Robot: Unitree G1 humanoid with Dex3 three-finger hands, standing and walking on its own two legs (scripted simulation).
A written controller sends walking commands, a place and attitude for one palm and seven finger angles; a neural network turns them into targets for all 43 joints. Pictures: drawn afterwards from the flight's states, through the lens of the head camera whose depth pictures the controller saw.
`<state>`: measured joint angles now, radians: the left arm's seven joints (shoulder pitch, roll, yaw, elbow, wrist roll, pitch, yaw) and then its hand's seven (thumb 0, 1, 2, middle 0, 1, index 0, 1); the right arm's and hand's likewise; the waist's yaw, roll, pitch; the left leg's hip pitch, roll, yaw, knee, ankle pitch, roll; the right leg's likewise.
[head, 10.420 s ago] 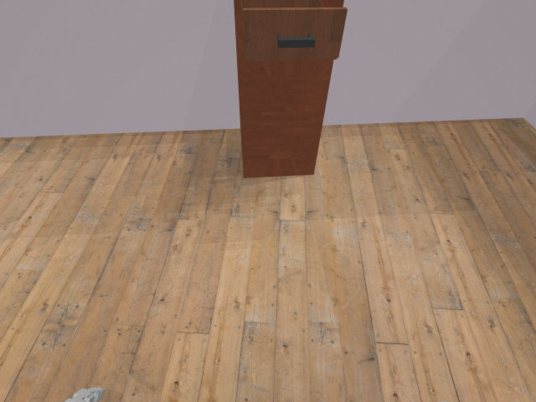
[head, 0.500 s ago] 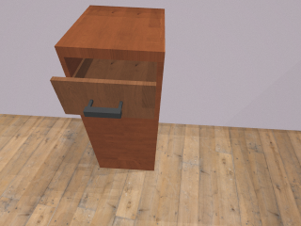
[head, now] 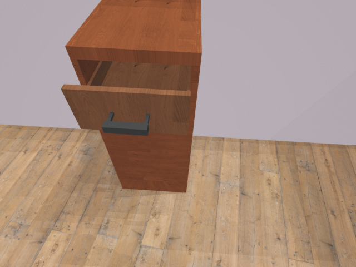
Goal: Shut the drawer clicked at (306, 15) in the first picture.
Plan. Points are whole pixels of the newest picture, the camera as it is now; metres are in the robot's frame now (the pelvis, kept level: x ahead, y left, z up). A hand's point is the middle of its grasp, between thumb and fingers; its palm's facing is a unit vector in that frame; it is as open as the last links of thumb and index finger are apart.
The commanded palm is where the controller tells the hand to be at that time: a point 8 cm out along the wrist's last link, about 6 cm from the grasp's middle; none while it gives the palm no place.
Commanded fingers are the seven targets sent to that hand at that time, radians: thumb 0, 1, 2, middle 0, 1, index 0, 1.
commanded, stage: come to a stop and stand still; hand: left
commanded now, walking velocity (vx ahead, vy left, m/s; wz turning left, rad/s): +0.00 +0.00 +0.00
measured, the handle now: (127, 122) +0.47 +0.17 +0.03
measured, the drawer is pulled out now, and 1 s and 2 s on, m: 0.13 0.13 0.13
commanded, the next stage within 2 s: look again from close up in 0.34 s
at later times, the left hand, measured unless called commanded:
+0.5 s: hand out of the picture -0.02 +0.18 -0.17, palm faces +0.00 -0.98 -0.20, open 7.4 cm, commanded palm none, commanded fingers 0.00 0.90 0.90 -0.20 -0.30 -0.20 -0.30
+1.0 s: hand out of the picture +0.00 +0.15 -0.17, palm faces +0.03 -0.98 -0.18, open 7.4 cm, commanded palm none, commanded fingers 0.00 0.90 0.90 -0.20 -0.30 -0.20 -0.30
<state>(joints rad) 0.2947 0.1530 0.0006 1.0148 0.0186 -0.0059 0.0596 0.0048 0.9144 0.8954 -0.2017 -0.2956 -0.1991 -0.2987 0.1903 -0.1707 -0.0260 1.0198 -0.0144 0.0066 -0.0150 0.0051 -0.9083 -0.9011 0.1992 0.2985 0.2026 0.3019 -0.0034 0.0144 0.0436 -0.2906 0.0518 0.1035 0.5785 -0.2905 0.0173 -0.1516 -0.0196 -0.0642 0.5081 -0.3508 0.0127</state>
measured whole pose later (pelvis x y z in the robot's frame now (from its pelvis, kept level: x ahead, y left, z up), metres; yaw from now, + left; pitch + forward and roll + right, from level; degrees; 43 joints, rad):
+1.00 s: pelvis +0.01 -0.02 +0.01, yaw +0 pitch +0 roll +1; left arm 0.30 0.15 -0.02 1.11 0.01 -0.01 0.04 0.00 0.91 0.90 -0.20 -0.30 -0.20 -0.30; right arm 0.25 -0.16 0.01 1.14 -0.01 -0.01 -0.03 0.01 -0.92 -0.90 0.20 0.30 0.20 0.30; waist 0.01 -0.02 0.02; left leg -0.23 0.04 0.11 0.47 -0.24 -0.01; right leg -0.12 -0.03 -0.06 0.48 -0.36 -0.01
